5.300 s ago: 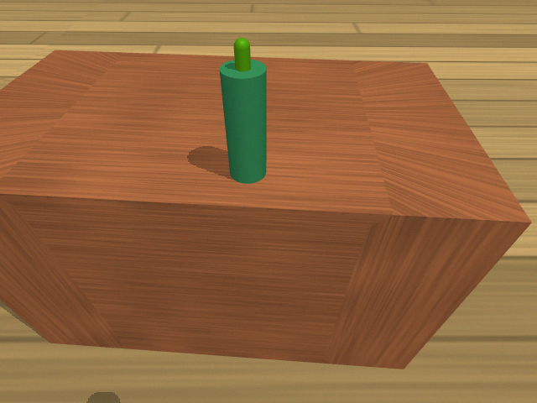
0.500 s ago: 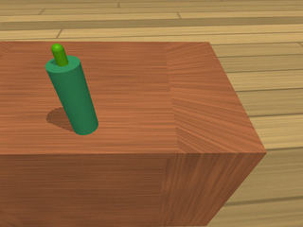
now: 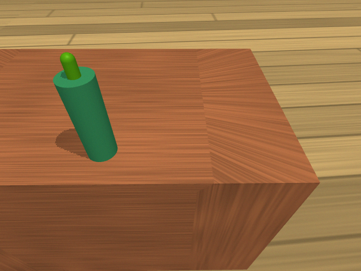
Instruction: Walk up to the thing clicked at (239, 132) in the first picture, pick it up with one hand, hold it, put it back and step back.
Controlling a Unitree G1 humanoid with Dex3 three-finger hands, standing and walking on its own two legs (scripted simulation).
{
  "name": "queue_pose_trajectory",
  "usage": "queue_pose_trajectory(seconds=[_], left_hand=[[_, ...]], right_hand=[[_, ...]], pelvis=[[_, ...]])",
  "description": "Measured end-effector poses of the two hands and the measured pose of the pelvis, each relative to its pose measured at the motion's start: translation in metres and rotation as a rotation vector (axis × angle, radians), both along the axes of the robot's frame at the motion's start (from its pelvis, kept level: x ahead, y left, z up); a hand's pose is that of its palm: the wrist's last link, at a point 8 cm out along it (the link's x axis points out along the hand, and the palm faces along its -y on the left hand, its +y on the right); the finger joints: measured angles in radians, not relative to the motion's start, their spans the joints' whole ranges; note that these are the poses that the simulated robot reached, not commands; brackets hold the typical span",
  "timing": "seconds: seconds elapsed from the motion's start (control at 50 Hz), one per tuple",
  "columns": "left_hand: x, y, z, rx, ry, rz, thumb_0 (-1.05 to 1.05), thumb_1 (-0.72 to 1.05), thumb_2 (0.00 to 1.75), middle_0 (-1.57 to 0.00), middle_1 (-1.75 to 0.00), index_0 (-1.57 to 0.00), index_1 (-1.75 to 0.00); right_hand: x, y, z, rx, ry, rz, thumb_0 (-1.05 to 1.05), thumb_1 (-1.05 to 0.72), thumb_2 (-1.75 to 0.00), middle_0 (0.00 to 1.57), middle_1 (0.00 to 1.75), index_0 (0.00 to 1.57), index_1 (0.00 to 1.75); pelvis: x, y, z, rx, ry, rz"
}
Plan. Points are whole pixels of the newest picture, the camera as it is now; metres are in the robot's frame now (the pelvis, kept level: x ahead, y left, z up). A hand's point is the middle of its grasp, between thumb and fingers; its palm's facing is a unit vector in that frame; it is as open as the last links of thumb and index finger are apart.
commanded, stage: stand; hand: left
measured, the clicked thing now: (87, 111) +0.44 +0.22 +0.16
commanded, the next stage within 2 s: rise first in 0.38 s
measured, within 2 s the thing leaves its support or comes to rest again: neither
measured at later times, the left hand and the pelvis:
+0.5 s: hand out of the picture +0.08 +0.25 -0.16, palm faces -0.04 -0.94 -0.35, open 7.4 cm; pelvis +0.00 +0.00 +0.00, yaw +0 degrees
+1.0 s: hand (68, 255) +0.20 +0.26 -0.05, palm faces +0.25 -0.91 -0.34, open 15.9 cm; pelvis +0.02 +0.00 +0.00, yaw -1 degrees
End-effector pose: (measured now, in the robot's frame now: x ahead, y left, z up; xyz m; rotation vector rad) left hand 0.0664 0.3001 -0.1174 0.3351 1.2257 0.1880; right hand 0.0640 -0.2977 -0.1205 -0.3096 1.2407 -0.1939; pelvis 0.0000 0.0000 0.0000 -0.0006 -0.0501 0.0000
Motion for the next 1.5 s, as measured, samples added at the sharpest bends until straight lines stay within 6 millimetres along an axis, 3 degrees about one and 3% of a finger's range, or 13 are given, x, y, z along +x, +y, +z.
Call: queue_pose_trajectory(seconds=[0.5, 0.54, 0.64, 0.7, 0.76, 0.9, 1.06, 1.22, 1.5], left_hand=[[0.005, -0.003, -0.001, -0.005, 0.005, 0.001, 0.01, 0.90, 0.90, -0.20, -0.30, -0.20, -0.29], [0.014, -0.006, 0.000, -0.012, -0.054, 0.018, 0.01, 0.88, 0.87, -0.18, -0.28, -0.18, -0.27], [0.062, -0.016, 0.011, -0.027, -0.277, 0.056, 0.01, 0.72, 0.70, -0.13, -0.18, -0.12, -0.18], [0.087, -0.016, 0.025, -0.016, -0.390, 0.058, 0.01, 0.58, 0.56, -0.11, -0.13, -0.10, -0.13], [0.099, -0.013, 0.038, -0.001, -0.461, 0.062, 0.01, 0.43, 0.41, -0.09, -0.10, -0.09, -0.09], [0.101, -0.004, 0.068, 0.039, -0.577, 0.057, 0.01, 0.08, 0.18, -0.06, -0.06, -0.07, -0.04], [0.109, -0.002, 0.114, 0.086, -0.773, 0.023, 0.00, -0.30, 0.05, -0.05, -0.05, -0.05, -0.03], [0.107, -0.003, 0.168, 0.137, -0.966, -0.044, 0.00, -0.46, 0.01, -0.04, -0.04, -0.05, -0.03], [0.086, -0.005, 0.230, 0.256, -1.165, -0.140, -0.01, -0.52, 0.00, -0.04, -0.04, -0.05, -0.03]], right_hand=[[0.002, -0.002, 0.000, -0.004, 0.010, -0.002, 0.00, -0.90, -0.90, 0.20, 0.30, 0.20, 0.29], [0.012, 0.001, 0.001, 0.003, -0.062, -0.026, 0.01, -0.88, -0.88, 0.18, 0.27, 0.18, 0.27], [0.058, 0.013, 0.009, 0.017, -0.276, -0.071, 0.01, -0.71, -0.71, 0.12, 0.17, 0.12, 0.17], [0.081, 0.017, 0.017, 0.014, -0.363, -0.073, 0.01, -0.56, -0.55, 0.09, 0.12, 0.09, 0.12], [0.090, 0.019, 0.023, 0.016, -0.405, -0.075, 0.01, -0.39, -0.42, 0.07, 0.09, 0.07, 0.09], [0.089, 0.033, 0.031, 0.044, -0.454, -0.058, 0.00, -0.01, -0.20, 0.06, 0.06, 0.06, 0.06], [0.099, 0.049, 0.047, 0.060, -0.556, -0.006, 0.00, 0.32, -0.07, 0.06, 0.05, 0.05, 0.05], [0.099, 0.044, 0.049, 0.068, -0.593, -0.013, -0.01, 0.47, -0.03, 0.06, 0.05, 0.05, 0.05], [0.083, 0.038, 0.034, 0.085, -0.538, -0.010, -0.01, 0.52, -0.01, 0.05, 0.05, 0.05, 0.05]], pelvis=[[0.005, -0.001, 0.000, 0.000, 0.006, -0.001], [0.003, -0.001, -0.002, -0.001, 0.018, 0.000], [-0.006, 0.000, -0.006, 0.000, 0.038, -0.011], [-0.006, 0.001, -0.006, -0.001, 0.063, -0.010], [-0.001, 0.001, -0.006, 0.000, 0.072, -0.010], [0.012, 0.003, -0.004, 0.002, 0.059, -0.012], [0.017, 0.005, -0.004, 0.001, 0.025, -0.012], [0.017, 0.005, -0.004, -0.001, -0.001, -0.007], [0.001, -0.002, -0.005, 0.001, -0.030, 0.004]])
